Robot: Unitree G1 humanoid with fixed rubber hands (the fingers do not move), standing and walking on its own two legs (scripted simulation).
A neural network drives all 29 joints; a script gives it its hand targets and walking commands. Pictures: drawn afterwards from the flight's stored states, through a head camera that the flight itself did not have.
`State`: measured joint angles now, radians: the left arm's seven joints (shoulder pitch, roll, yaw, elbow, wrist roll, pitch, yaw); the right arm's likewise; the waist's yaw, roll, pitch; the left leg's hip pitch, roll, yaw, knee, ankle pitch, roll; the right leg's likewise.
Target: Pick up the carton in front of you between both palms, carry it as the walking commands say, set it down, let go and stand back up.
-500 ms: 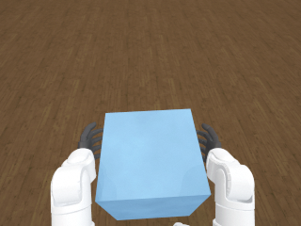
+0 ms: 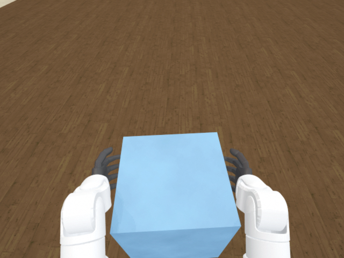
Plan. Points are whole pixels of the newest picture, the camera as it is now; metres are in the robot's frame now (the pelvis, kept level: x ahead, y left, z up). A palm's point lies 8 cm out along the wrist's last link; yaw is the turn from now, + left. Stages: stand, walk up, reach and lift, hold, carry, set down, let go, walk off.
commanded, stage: carry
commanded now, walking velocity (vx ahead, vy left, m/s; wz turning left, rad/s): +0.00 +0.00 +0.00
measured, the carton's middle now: (173, 200) +0.26 +0.00 +0.01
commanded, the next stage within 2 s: none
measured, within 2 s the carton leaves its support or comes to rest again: neither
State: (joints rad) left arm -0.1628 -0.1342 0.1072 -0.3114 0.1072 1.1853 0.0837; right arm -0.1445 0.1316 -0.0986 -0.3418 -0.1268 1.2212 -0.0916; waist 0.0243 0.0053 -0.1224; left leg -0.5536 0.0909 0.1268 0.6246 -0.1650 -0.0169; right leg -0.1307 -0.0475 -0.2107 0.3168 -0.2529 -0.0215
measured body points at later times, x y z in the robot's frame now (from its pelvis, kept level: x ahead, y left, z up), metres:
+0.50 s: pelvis +0.18 +0.02 -0.01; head +0.16 +0.02 +0.44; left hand +0.47 +0.16 +0.08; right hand +0.45 -0.15 +0.07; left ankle +0.18 +0.11 -0.74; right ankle +0.08 -0.09 -0.74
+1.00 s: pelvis +0.18 +0.02 -0.02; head +0.15 +0.02 +0.43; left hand +0.46 +0.15 +0.04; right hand +0.44 -0.15 +0.04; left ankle +0.18 +0.12 -0.75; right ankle +0.08 -0.09 -0.75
